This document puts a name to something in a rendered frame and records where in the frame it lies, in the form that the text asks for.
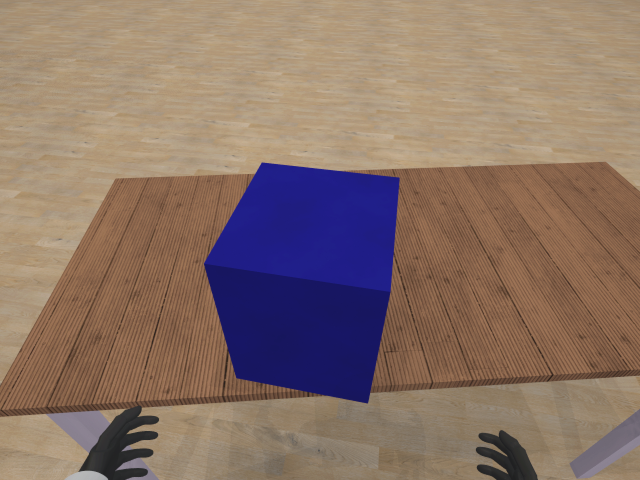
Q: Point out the robot left hand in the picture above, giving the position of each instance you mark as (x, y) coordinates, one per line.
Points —
(107, 456)

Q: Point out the robot right hand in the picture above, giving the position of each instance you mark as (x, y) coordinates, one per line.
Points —
(516, 463)

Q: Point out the carton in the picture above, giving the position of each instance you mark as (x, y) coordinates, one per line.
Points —
(301, 278)

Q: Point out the table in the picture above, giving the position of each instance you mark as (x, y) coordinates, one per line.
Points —
(501, 274)

